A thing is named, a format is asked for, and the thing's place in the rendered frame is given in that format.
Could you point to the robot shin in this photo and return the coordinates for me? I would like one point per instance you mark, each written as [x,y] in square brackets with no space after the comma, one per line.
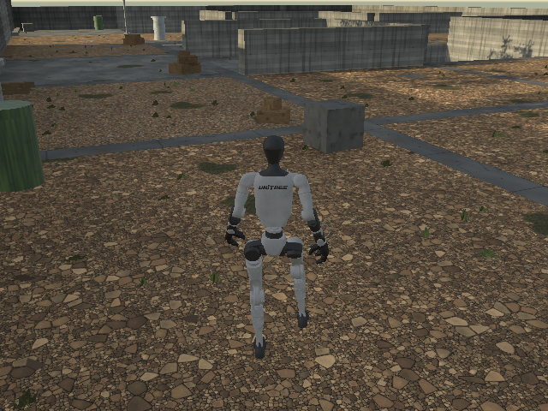
[300,291]
[257,314]

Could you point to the left robot upper arm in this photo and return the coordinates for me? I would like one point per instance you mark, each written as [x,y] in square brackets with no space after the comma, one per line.
[242,192]

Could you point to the robot right hand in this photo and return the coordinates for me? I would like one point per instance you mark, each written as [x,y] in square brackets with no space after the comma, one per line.
[324,250]

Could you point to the right robot upper arm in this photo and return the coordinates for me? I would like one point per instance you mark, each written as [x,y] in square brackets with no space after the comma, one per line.
[301,182]

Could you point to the robot left shin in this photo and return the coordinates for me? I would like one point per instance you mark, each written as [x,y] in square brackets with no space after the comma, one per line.
[257,314]

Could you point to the left robot forearm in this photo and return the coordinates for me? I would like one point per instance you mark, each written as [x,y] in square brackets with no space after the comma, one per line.
[232,223]

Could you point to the robot left hand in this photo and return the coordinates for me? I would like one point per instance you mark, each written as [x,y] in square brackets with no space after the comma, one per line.
[229,239]

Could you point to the right robot forearm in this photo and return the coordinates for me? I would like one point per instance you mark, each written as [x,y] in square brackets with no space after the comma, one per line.
[316,230]

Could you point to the robot right shin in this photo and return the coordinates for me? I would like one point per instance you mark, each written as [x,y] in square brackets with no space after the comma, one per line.
[300,291]

